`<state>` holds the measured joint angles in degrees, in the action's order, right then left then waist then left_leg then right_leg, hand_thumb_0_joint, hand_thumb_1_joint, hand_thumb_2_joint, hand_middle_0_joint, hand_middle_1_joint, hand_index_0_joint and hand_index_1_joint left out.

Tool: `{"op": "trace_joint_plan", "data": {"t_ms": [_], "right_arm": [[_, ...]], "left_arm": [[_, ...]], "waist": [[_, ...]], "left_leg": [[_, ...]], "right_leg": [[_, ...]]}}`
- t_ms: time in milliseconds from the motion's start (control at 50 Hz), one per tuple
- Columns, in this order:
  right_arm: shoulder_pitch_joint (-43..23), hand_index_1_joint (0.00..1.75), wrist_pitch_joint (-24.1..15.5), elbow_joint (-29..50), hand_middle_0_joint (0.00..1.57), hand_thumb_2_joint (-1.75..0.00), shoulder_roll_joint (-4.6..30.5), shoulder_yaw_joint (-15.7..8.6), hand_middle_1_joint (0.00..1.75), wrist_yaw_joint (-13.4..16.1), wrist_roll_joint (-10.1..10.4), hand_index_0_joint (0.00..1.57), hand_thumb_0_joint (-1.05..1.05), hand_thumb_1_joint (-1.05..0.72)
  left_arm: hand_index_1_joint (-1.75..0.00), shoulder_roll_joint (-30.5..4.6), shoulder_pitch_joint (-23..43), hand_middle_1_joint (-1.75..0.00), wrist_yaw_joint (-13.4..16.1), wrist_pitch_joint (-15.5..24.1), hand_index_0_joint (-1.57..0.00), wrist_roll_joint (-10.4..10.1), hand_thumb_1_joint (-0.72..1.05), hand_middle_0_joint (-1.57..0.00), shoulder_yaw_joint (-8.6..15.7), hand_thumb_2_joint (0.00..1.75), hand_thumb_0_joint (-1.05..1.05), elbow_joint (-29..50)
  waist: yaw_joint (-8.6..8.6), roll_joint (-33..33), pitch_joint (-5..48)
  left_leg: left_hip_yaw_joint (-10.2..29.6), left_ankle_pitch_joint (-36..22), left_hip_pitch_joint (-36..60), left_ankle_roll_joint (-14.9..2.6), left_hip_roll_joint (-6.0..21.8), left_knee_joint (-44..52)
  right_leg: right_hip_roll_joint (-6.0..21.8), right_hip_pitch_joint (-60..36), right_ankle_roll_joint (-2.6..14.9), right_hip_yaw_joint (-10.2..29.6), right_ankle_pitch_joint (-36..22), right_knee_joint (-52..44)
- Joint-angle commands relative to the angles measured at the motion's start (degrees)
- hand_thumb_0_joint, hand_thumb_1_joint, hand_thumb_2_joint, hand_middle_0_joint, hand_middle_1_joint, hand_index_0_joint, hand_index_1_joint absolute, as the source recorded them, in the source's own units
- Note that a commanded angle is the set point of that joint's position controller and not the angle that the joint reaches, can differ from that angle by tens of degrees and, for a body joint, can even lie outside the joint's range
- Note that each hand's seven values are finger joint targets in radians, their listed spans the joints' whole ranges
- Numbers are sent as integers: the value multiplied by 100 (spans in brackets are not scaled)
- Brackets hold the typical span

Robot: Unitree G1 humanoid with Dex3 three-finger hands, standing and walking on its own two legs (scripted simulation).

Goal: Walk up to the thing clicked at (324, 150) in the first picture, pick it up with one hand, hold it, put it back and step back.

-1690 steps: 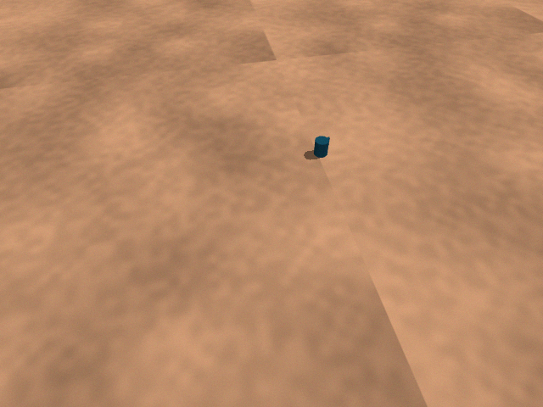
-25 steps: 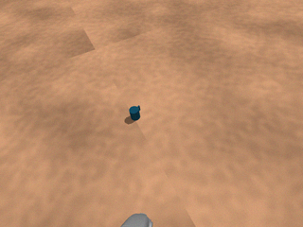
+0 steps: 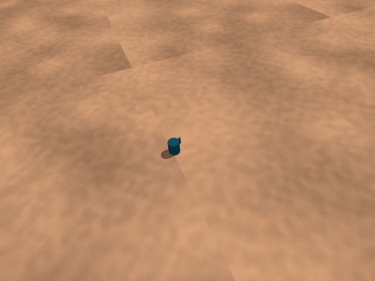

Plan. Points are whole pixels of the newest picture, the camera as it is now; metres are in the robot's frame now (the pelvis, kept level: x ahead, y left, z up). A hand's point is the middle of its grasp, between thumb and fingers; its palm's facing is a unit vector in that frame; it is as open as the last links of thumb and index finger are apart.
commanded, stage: step back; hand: left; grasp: from above
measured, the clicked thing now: (175, 145) +1.06 +0.19 -0.72
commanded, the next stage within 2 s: stand in 0.50 s
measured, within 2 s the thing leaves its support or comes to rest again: neither
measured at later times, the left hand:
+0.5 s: hand out of the picture +0.15 +0.29 -0.14, palm faces -0.03 -0.93 -0.37, open 7.4 cm
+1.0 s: hand out of the picture +0.11 +0.27 -0.14, palm faces -0.07 -0.94 -0.34, open 7.4 cm
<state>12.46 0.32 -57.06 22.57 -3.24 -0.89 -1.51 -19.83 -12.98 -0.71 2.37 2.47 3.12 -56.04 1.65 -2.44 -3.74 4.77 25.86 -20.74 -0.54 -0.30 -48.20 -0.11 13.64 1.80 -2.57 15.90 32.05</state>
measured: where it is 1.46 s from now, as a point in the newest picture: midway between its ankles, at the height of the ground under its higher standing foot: outside the picture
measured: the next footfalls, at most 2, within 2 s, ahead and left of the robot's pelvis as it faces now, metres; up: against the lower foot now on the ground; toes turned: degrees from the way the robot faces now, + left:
left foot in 0.10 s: +0.10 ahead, +0.15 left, +0.00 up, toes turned +0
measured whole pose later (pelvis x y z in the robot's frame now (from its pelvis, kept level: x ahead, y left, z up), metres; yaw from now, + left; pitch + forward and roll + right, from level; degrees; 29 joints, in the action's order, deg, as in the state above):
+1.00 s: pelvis +0.02 +0.02 +0.02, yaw -2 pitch -3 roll +0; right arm 5.3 -0.4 -66.1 20.0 -0.8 -0.9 -0.4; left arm -20.0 -5.8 -0.4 0.7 0.8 0.0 -65.2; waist -0.8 -0.1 -3.5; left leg -1.5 7.7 -7.3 0.8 1.4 -18.3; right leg 1.0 4.8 -1.1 0.8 10.6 18.7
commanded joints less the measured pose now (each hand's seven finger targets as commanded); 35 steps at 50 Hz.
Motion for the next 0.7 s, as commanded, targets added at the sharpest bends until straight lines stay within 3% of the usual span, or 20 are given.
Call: {"op": "trace_joint_plan", "data": {"t_ms": [0, 40, 60, 80, 100, 120, 140, 180, 220, 280, 340, 420, 460, 480, 520, 580, 680], "right_arm": [[24, 30, -174, 270, 20, -90, 825, -239, 30, 33, -55, 20, 0, -90], [29, 30, -189, 168, 20, -90, 768, -257, 30, 56, -44, 20, 0, -90], [-5, 30, -211, 138, 20, -90, 829, -280, 30, 93, -66, 20, 0, -90], [-31, 30, -242, 139, 20, -90, 926, -281, 30, 138, -92, 20, 0, -90], [-377, 30, -270, 266, 20, -90, 1207, -274, 30, 155, -77, 20, 0, -90], [-633, 30, -256, 275, 20, -90, 1407, -272, 30, 132, -17, 20, 0, -90], [-824, 30, -247, 242, 20, -90, 1321, -238, 30, 119, -20, 20, 0, -90], [-1009, 30, -231, 214, 20, -90, 1153, -159, 30, 117, -3, 20, 0, -90], [-937, 30, -246, 104, 20, -90, 1035, -111, 30, 134, 29, 20, 0, -90], [-998, 30, -243, -25, 20, -90, 1010, -107, 30, 156, 71, 20, 0, -90], [-1033, 30, -221, -121, 20, -90, 938, -97, 30, 162, 100, 20, 0, -90], [-1248, 30, -188, -191, 20, -90, 890, -112, 30, 166, 91, 20, 0, -90], [-1368, 30, -175, -204, 20, -90, 871, -100, 30, 157, 71, 20, 0, -90], [-1239, 30, -197, -228, 20, -90, 904, -41, 30, 136, 126, 20, 0, -90], [-1376, 30, -227, -253, 20, -90, 925, -42, 30, 116, 111, 20, 0, -90], [-1361, 30, -248, -293, 20, -90, 900, -30, 30, 112, 102, 20, 0, -90], [-1408, 30, -261, -356, 20, -90, 902, -22, 30, 101, 118, 20, 0, -90]], "left_arm": [[-30, -1667, 543, -30, 99, 158, -20, -75, 90, -20, 390, 90, 0, 445], [-30, -1597, 707, -30, 91, 80, -20, -117, 90, -20, 294, 90, 0, 500], [-30, -1416, 610, -30, 90, 54, -20, -128, 90, -20, 198, 90, 0, 482], [-30, -1221, 572, -30, 98, 36, -20, -178, 90, -20, 120, 90, 0, 487], [-30, -1049, 464, -30, 93, -5, -20, -274, 90, -20, 50, 90, 0, 447], [-30, -1225, 471, -30, 122, -47, -20, -287, 90, -20, 112, 90, 0, 313], [-30, -1228, 416, -30, 125, -37, -20, -243, 90, -20, 88, 90, 0, 227], [-30, -1252, 348, -30, 132, 1, -20, -207, 90, -20, 77, 90, 0, 63], [-30, -1414, 453, -30, 135, 35, -20, -227, 90, -20, 112, 90, 0, -1], [-30, -1405, 565, -30, 169, 52, -20, -245, 90, -20, 95, 90, 0, -86], [-30, -1393, 714, -30, 191, 53, -20, -238, 90, -20, 88, 90, 0, -165], [-30, -1361, 842, -30, 208, 26, -20, -206, 90, -20, 85, 90, 0, -202], [-30, -1321, 930, -30, 198, 8, -20, -205, 90, -20, 69, 90, 0, -197], [-30, -1128, 935, -30, 166, -13, -20, -241, 90, -20, -32, 90, 0, -307], [-30, -1132, 995, -30, 147, -30, -20, -235, 90, -20, -47, 90, 0, -341], [-30, -1197, 1078, -30, 144, -24, -20, -220, 90, -20, -40, 90, 0, -390], [-30, -1214, 1117, -30, 126, -15, -20, -216, 90, -20, -47, 90, 0, -474]], "waist": [[-95, 1088, 144], [-227, 933, 239], [-265, 697, 357], [-272, 419, 527], [-112, -266, 550], [-43, -366, 478], [21, -275, 448], [61, -430, 455], [-42, -353, 590], [-84, -78, 843], [-133, 167, 992], [-128, 275, 952], [-126, 195, 784], [-171, 220, 852], [-139, 133, 667], [-148, 206, 810], [-146, 181, 718]], "left_leg": [[-372, -148, 204, 68, 208, 953], [-652, -926, 1010, 65, 25, 1917], [-504, -1427, 1379, 16, 57, 2286], [15, -1758, 1552, -83, 482, 2472], [1198, -1313, 1105, -418, 1283, 2882], [1336, -896, 426, -825, 1599, 2926], [1159, -1075, 370, -795, 1525, 2824], [600, -1556, 476, -413, 1112, 2596], [248, -2185, 615, -201, 848, 2458], [21, -3184, 1171, -189, 821, 2217], [-137, -3523, 1367, -188, 798, 2135], [-233, -3334, 1411, -165, 801, 2241], [-210, -2964, 1297, -146, 807, 2437], [-25, -3146, 1549, -149, 826, 2659], [-2, -3067, 1561, -116, 846, 2821], [-52, -3367, 1749, -90, 865, 2886], [-79, -3068, 1813, -37, 845, 3077]], "right_leg": [[1366, 154, 730, 1387, 81, -1294], [1151, 489, 571, 1031, -433, -786], [989, 595, 383, 844, -1002, -378], [778, 642, 203, 647, -1353, 21], [274, 649, -79, 422, -325, 284], [113, 27, -89, 271, 782, 344], [149, -210, -65, 338, 728, 102], [328, -418, -24, 530, -212, -428], [498, -623, 8, 705, -1155, -480], [605, -663, 0, 724, -1939, -586], [655, -791, -22, 749, -2363, -629], [662, -801, -30, 731, -2382, -719], [652, -742, -66, 742, -2090, -837], [670, -763, -87, 726, -2037, -984], [633, -706, -138, 698, -1696, -1145], [702, -905, -123, 689, -1923, -1207], [729, -888, -130, 714, -1711, -1420]]}}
